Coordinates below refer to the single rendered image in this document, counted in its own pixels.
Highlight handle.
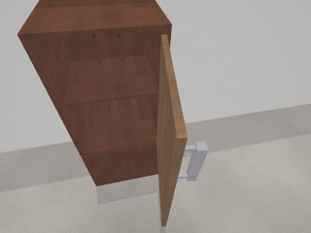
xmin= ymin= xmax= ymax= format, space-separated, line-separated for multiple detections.
xmin=178 ymin=141 xmax=209 ymax=182

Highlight cupboard door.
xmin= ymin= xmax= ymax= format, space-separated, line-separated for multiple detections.
xmin=156 ymin=35 xmax=188 ymax=227

